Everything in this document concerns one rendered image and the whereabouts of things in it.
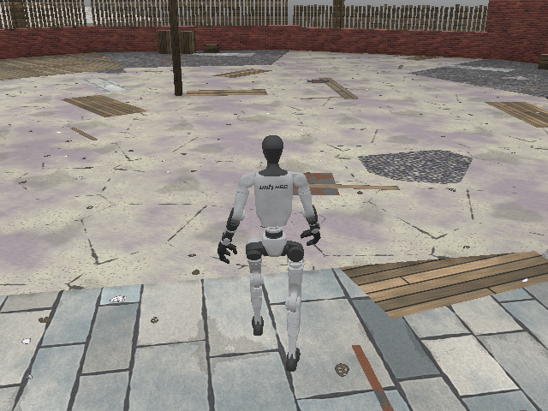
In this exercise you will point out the right robot hand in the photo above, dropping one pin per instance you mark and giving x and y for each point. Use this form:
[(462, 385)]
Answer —
[(307, 233)]

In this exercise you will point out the humanoid robot torso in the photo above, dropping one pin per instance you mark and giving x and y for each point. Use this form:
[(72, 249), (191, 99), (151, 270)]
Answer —
[(273, 201)]

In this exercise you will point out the right robot forearm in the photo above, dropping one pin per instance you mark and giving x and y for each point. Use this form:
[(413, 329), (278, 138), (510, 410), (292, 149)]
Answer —
[(313, 222)]

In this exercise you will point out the robot right shin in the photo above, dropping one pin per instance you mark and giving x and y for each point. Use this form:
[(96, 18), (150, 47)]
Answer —
[(293, 327)]

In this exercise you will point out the left robot upper arm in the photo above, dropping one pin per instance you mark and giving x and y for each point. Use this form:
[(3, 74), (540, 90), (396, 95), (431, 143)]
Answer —
[(241, 195)]

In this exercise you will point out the right robot upper arm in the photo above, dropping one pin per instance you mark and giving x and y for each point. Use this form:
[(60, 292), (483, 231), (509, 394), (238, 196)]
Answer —
[(299, 179)]

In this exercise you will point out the left robot forearm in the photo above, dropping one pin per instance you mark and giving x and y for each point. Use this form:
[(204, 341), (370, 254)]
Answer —
[(229, 230)]

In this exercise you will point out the left robot hand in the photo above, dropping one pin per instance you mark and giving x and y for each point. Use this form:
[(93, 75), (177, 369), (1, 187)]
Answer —
[(222, 251)]

